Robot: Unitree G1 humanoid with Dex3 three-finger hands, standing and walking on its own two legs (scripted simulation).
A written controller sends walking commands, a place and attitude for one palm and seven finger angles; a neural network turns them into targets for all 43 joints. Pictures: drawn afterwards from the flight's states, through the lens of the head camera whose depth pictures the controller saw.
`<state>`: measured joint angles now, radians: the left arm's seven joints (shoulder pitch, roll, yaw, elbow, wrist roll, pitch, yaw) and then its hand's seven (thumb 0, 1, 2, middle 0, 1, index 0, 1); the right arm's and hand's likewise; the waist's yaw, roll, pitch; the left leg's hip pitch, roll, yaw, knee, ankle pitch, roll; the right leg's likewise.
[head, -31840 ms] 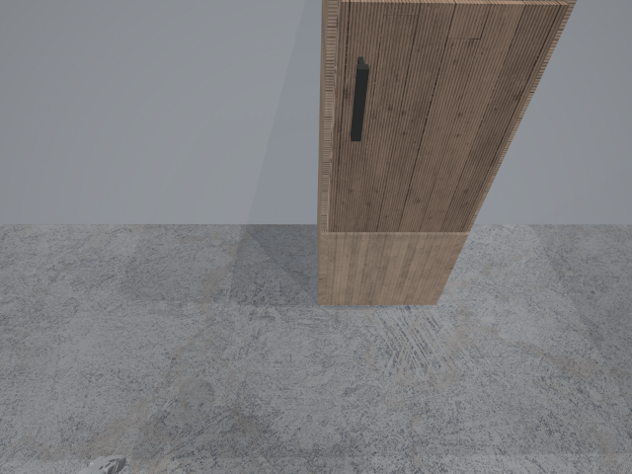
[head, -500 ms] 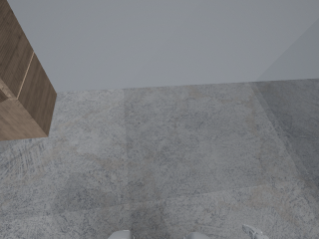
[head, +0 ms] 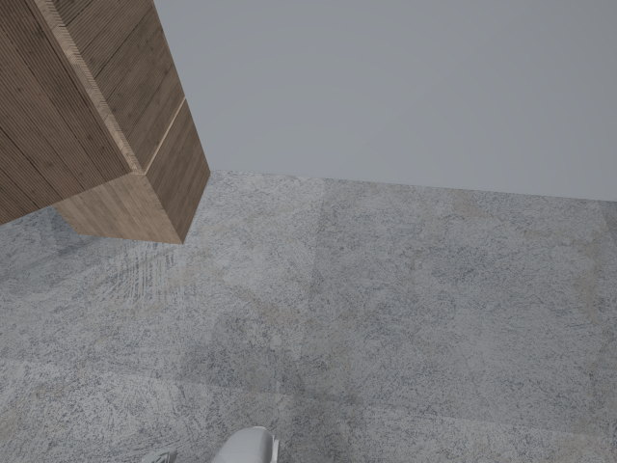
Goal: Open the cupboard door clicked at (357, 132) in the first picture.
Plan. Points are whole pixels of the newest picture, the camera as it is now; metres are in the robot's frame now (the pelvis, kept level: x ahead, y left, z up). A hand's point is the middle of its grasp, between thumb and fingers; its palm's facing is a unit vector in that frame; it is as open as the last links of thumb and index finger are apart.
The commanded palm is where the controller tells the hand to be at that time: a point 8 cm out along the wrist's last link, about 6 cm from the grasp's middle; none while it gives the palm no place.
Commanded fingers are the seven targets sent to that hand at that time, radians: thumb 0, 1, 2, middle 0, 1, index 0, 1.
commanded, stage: turn to face it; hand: left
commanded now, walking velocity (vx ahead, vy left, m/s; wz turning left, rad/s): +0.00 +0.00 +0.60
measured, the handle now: out of the picture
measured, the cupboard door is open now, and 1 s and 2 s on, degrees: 40 40 40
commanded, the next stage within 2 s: take the last steps up to it in 0.78 s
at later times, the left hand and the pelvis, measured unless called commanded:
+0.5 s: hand out of the picture +0.08 +0.25 -0.16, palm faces +0.30 -0.92 -0.25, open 7.4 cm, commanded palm none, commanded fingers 0.00 0.90 0.90 -0.20 -0.30 -0.20 -0.30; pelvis +0.03 +0.02 +0.00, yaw +17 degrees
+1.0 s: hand out of the picture -0.05 +0.21 -0.19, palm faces +0.54 -0.81 -0.22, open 7.4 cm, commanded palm none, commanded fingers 0.00 0.90 0.90 -0.20 -0.30 -0.20 -0.30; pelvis +0.04 +0.03 -0.01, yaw +30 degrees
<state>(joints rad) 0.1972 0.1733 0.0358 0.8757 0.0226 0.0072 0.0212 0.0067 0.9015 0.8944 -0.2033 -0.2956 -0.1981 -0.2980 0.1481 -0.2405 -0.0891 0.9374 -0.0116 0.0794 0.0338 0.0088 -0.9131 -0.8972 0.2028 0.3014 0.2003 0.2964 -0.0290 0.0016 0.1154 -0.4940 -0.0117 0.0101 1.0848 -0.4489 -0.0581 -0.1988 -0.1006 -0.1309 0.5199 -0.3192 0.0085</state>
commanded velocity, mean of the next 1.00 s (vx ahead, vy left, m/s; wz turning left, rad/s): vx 0.04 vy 0.02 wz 0.41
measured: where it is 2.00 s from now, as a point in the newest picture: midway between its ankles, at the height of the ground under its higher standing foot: (235, 438)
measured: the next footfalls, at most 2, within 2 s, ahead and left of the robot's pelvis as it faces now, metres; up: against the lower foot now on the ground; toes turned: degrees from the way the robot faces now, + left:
left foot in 0.18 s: +0.05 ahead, +0.14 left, +0.00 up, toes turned +12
right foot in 0.58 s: +0.12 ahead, -0.10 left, +0.00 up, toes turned +17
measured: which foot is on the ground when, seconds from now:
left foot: up 0.00-0.16, down 0.18-0.56, up 0.58-0.90, down 0.92-1.00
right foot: down 0.00-0.16, up 0.18-0.56, down 0.58-0.94, up 0.96-1.00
